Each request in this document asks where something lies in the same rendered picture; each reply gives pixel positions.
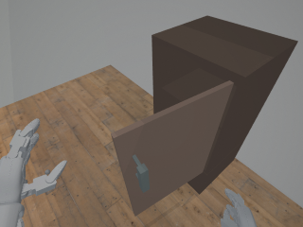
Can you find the right robot hand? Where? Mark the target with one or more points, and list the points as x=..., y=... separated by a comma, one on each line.
x=242, y=215

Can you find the cupboard door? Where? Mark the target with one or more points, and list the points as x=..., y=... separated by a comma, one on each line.
x=174, y=145

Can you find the handle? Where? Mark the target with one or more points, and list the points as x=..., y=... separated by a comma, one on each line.
x=142, y=175

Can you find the robot left forearm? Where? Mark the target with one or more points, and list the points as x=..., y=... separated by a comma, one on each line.
x=11, y=214

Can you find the left robot hand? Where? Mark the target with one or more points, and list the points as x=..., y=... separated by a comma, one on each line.
x=13, y=168

